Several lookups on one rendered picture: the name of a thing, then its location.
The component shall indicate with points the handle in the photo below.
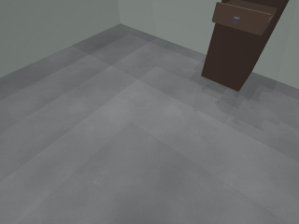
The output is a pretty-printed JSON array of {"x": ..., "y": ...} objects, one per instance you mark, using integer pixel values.
[{"x": 235, "y": 20}]

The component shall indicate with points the cabinet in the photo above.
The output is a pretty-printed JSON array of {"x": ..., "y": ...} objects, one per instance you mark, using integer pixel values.
[{"x": 233, "y": 53}]

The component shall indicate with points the drawer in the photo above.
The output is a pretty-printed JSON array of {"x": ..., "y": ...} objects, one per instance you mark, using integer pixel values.
[{"x": 254, "y": 18}]

